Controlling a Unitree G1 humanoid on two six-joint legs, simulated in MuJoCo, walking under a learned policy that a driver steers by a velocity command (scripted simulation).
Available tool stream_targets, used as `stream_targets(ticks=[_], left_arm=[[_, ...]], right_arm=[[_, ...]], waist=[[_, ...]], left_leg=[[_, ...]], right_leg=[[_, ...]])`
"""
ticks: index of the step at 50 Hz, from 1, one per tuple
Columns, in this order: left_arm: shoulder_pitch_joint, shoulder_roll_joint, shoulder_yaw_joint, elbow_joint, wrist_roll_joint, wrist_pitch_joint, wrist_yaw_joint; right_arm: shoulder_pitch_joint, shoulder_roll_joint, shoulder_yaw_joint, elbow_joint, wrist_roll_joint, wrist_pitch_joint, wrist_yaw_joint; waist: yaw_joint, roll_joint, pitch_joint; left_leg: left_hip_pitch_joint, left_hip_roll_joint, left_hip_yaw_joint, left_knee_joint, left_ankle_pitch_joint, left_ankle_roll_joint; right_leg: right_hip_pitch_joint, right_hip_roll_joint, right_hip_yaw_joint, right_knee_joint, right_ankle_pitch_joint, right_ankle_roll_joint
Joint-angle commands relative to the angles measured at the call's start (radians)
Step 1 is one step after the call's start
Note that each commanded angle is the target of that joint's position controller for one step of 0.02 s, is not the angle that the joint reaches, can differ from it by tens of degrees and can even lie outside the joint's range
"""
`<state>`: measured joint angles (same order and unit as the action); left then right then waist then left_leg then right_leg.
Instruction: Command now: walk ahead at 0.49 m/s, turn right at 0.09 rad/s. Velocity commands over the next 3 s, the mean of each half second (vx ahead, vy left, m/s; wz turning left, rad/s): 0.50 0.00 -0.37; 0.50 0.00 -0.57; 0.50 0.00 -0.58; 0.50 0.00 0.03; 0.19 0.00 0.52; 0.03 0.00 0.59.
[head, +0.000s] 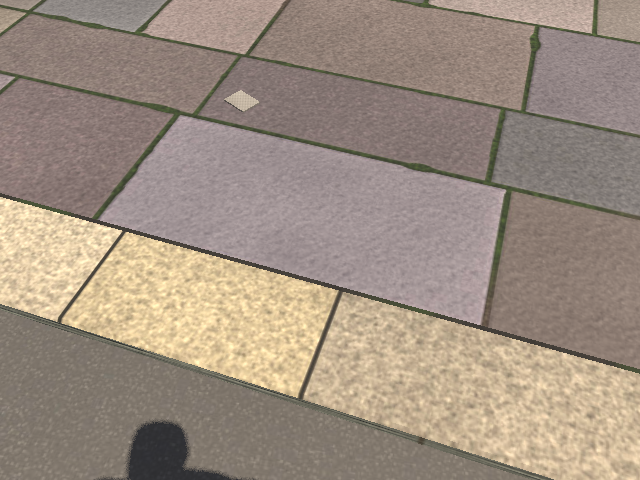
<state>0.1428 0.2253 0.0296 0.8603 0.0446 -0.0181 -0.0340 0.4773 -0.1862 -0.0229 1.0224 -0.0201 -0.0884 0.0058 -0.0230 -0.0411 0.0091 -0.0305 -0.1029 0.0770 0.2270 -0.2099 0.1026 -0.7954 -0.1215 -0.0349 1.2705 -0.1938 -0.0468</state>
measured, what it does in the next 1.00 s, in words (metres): climbs, turning right: right foot 0.04 m higher, then left foot 0.05 m higher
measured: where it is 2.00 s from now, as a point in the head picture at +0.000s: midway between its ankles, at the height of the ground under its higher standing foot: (537, 278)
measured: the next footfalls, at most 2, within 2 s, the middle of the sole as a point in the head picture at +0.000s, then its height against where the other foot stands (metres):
right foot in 0.22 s outside the picture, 0.04 m higher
left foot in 0.74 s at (323, 392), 0.05 m higher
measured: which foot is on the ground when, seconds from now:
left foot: down 0.00-0.24, up 0.26-0.72, down 0.74-1.00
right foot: up 0.00-0.20, down 0.22-0.78, up 0.80-1.00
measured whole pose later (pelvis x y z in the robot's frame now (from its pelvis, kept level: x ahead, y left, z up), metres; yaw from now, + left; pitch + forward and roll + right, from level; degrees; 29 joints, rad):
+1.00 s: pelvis +0.56 -0.09 +0.07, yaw -31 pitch +1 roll +3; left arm 0.16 0.31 0.08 0.73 0.03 0.03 -0.04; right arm 0.26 -0.24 -0.05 0.81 -0.04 -0.06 -0.02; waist 0.01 -0.05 0.03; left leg -0.18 0.00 0.15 0.34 -0.51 0.03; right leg -0.62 -0.02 0.01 1.18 -0.29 -0.04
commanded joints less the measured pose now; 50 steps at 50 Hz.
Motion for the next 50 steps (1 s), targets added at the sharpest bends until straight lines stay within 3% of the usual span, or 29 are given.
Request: stream_targets(ticks=[1,3,6,8,9,10,11,12,13,14,15,16,17,18,20,22,27,34,36,37,38,39,40,41,42,43,45,47,50], left_arm=[[-0.133,0.021,-0.012,-0.104,-0.002,-0.005,-0.005],[-0.169,0.003,-0.024,-0.117,-0.015,-0.004,-0.005],[-0.194,0.0,-0.03,-0.133,-0.018,-0.005,0.001],[-0.11,0.021,-0.019,-0.113,-0.019,-0.007,0.013],[-0.014,0.043,-0.007,-0.087,-0.027,-0.013,0.018],[0.121,0.067,0.008,-0.047,-0.03,-0.023,0.019],[0.244,0.111,0.03,-0.011,-0.02,-0.036,0.019],[0.326,0.248,0.075,-0.006,-0.001,-0.031,0.028],[0.24,0.268,0.084,-0.009,-0.032,-0.02,0.022],[0.15,0.232,0.079,-0.014,-0.042,-0.016,0.023],[0.125,0.171,0.068,-0.013,-0.042,-0.019,0.022],[0.095,0.13,0.057,-0.011,-0.037,-0.025,0.023],[0.081,0.1,0.05,-0.001,-0.039,-0.032,0.027],[0.079,0.088,0.046,0.002,-0.036,-0.041,0.028],[0.117,0.112,0.052,0.004,-0.041,-0.056,0.029],[0.175,0.142,0.058,0.009,-0.045,-0.064,0.03],[0.308,0.156,0.066,0.01,-0.044,-0.052,0.038],[0.394,0.18,0.073,-0.008,-0.026,-0.038,0.064],[0.321,0.202,0.074,-0.03,-0.024,-0.038,0.06],[0.3,0.204,0.07,-0.035,-0.026,-0.045,0.053],[0.321,0.168,0.064,-0.042,-0.057,-0.047,0.039],[0.319,0.153,0.056,-0.084,-0.088,-0.048,0.034],[0.271,0.125,0.043,-0.104,-0.06,-0.047,0.036],[0.225,0.136,0.047,-0.09,-0.041,-0.039,0.045],[0.176,0.129,0.049,-0.087,-0.032,-0.034,0.042],[0.159,0.129,0.055,-0.09,-0.02,-0.02,0.035],[0.174,0.106,0.058,-0.1,-0.008,0.017,0.012],[0.154,0.1,0.058,-0.137,-0.013,0.046,-0.01],[0.103,0.12,0.06,-0.19,-0.01,0.073,-0.029]], right_arm=[[0.035,-0.105,-0.009,-0.034,-0.003,-0.014,-0.01],[0.06,-0.108,-0.006,-0.024,0.0,-0.016,-0.014],[0.078,-0.111,-0.002,-0.001,0.001,-0.011,-0.019],[0.066,-0.127,-0.002,0.001,-0.008,-0.01,-0.028],[0.049,-0.149,-0.008,-0.002,-0.017,-0.003,-0.034],[0.023,-0.177,-0.017,-0.017,-0.021,0.004,-0.036],[-0.018,-0.193,-0.023,-0.043,-0.006,0.004,-0.037],[-0.009,-0.12,-0.008,-0.115,0.022,-0.006,-0.025],[-0.028,-0.139,-0.022,-0.14,-0.004,-0.016,-0.01],[-0.084,-0.146,-0.027,-0.169,-0.011,-0.021,-0.002],[-0.133,-0.153,-0.029,-0.188,-0.008,-0.029,-0.001],[-0.143,-0.135,-0.03,-0.194,-0.005,-0.029,-0.002],[-0.143,-0.12,-0.025,-0.206,-0.015,-0.014,-0.005],[-0.132,-0.105,-0.021,-0.209,-0.021,0.005,-0.003],[-0.147,-0.099,-0.019,-0.225,-0.031,0.035,0.003],[-0.236,-0.104,-0.019,-0.265,-0.037,0.045,0.006],[-0.431,-0.111,-0.014,-0.339,-0.026,0.055,0.01],[-0.643,-0.124,0.007,-0.451,-0.015,0.04,0.022],[-0.532,-0.122,0.008,-0.434,-0.004,0.034,0.014],[-0.395,-0.159,-0.009,-0.397,0.0,0.03,0.001],[-0.247,-0.219,-0.032,-0.362,-0.011,0.018,-0.006],[-0.084,-0.301,-0.072,-0.345,-0.021,0.026,-0.014],[-0.079,-0.268,-0.066,-0.341,-0.015,0.034,-0.024],[-0.148,-0.2,-0.05,-0.345,-0.031,0.039,-0.037],[-0.195,-0.168,-0.043,-0.33,-0.032,0.037,-0.048],[-0.234,-0.138,-0.036,-0.317,-0.033,0.035,-0.054],[-0.26,-0.109,-0.028,-0.298,-0.028,0.026,-0.045],[-0.302,-0.117,-0.036,-0.298,-0.016,0.01,-0.027],[-0.341,-0.157,-0.053,-0.293,-0.029,0.0,-0.025]], waist=[[0.006,0.057,0.104],[-0.006,0.075,0.107],[-0.006,0.109,0.091],[0.039,0.155,0.019],[0.085,0.18,-0.04],[0.141,0.189,-0.11],[0.209,0.159,-0.169],[0.191,-0.061,-0.262],[0.129,-0.121,-0.288],[0.073,-0.017,-0.159],[0.062,0.073,-0.052],[0.02,0.122,0.018],[-0.016,0.11,0.048],[-0.031,0.087,0.041],[-0.029,0.069,0.027],[-0.006,0.05,0.027],[0.079,-0.01,0.009],[0.131,-0.038,0.033],[0.054,-0.063,0.009],[-0.005,-0.052,-0.059],[-0.053,0.056,-0.191],[-0.132,0.238,-0.401],[-0.112,0.295,-0.47],[-0.08,0.115,-0.329],[-0.056,0.038,-0.202],[-0.023,0.031,-0.134],[0.035,0.114,-0.093],[0.083,0.155,-0.046],[0.131,0.172,-0.007]], left_leg=[[-0.035,0.273,-0.15,-0.143,0.274,0.105],[-0.006,0.277,-0.089,-0.149,0.448,0.084],[0.098,0.302,-0.009,-0.114,0.745,0.061],[0.158,0.322,0.04,0.049,1.159,0.034],[0.193,0.334,0.056,0.199,1.276,0.024],[0.181,0.338,0.065,0.384,1.261,0.019],[0.032,0.317,0.086,0.61,1.029,0.003],[-0.336,0.173,0.114,1.036,0.424,-0.046],[-0.567,0.029,-0.067,1.263,-0.184,-0.054],[-0.654,0.113,-0.16,1.3,-0.11,-0.043],[-0.656,0.145,-0.136,1.26,-0.067,-0.042],[-0.628,0.18,-0.134,1.18,-0.048,-0.045],[-0.588,0.197,-0.135,1.128,-0.055,-0.06],[-0.556,0.21,-0.137,1.08,-0.048,-0.07],[-0.551,0.212,-0.103,0.984,-0.041,-0.096],[-0.609,0.216,-0.084,0.892,0.024,-0.123],[-0.723,0.184,-0.07,0.672,0.149,-0.164],[-0.797,0.132,-0.075,0.482,0.074,-0.132],[-0.477,0.058,-0.018,0.395,-0.043,-0.094],[-0.285,0.026,-0.017,0.356,-0.034,-0.07],[0.071,0.098,-0.103,0.35,0.07,-0.014],[0.403,0.348,-0.466,0.228,-0.182,0.07],[0.438,0.514,-0.665,0.149,-0.153,0.096],[0.299,0.494,-0.588,0.129,-0.107,0.074],[0.189,0.456,-0.485,0.099,0.008,0.056],[0.108,0.415,-0.398,0.083,0.049,0.037],[-0.06,0.357,-0.252,0.036,0.033,0.026],[-0.151,0.359,-0.175,-0.029,-0.045,0.022],[-0.187,0.362,-0.082,-0.081,-0.062,0.013]], right_leg=[[-0.094,0.002,-0.045,-0.128,0.038,0.012],[-0.025,0.028,-0.08,-0.271,0.056,-0.002],[0.08,0.088,-0.139,-0.41,0.017,-0.062],[0.228,0.172,-0.178,-0.447,-0.069,-0.109],[0.308,0.202,-0.169,-0.475,-0.116,-0.133],[0.444,0.227,-0.149,-0.554,-0.119,-0.155],[0.669,0.19,-0.046,-0.688,-0.068,-0.189],[0.947,-0.101,0.457,-0.819,-0.212,-0.315],[0.981,-0.216,0.899,-1.014,-0.106,-0.394],[0.877,-0.199,0.746,-1.012,-0.17,-0.37],[0.736,-0.171,0.626,-1.034,-0.139,-0.331],[0.629,-0.117,0.513,-1.06,-0.052,-0.286],[0.55,-0.065,0.429,-1.065,0.048,-0.26],[0.519,-0.021,0.356,-1.067,0.097,-0.244],[0.508,0.022,0.281,-1.068,0.2,-0.244],[0.544,0.029,0.277,-1.085,0.277,-0.231],[0.728,0.036,0.303,-1.049,0.392,-0.168],[0.933,-0.02,0.418,-0.966,0.503,-0.196],[0.766,-0.005,0.383,-0.918,0.712,-0.148],[0.727,0.019,0.369,-0.804,0.835,-0.115],[0.54,0.106,0.308,-0.567,0.799,-0.047],[0.279,0.21,0.244,-0.236,0.407,0.016],[0.212,0.219,0.18,-0.068,-0.279,0.014],[0.179,0.153,0.169,-0.027,-0.232,0.011],[0.151,0.117,0.145,-0.054,-0.183,0.011],[0.139,0.092,0.128,-0.063,-0.179,0.006],[0.211,0.09,0.087,-0.018,-0.171,0.006],[0.21,0.075,0.082,-0.014,-0.114,0.0],[0.194,0.053,0.071,-0.108,-0.045,0.017]])
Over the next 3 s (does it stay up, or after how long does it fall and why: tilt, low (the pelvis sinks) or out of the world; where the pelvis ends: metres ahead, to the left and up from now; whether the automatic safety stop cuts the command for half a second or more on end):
stays up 1.07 -0.57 0.07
